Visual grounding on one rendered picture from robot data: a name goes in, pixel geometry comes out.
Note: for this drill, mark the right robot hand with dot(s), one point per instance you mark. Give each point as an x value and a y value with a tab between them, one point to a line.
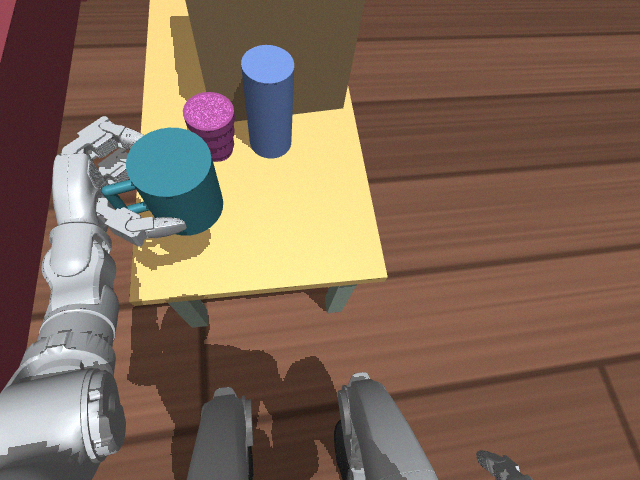
502	468

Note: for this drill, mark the left robot arm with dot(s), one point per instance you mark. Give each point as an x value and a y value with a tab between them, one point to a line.
60	413

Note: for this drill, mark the coffee table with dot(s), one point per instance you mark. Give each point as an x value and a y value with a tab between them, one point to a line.
304	220

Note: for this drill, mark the right robot foot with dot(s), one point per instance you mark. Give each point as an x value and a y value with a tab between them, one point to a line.
340	451

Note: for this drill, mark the left robot hand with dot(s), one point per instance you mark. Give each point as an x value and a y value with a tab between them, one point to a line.
77	184

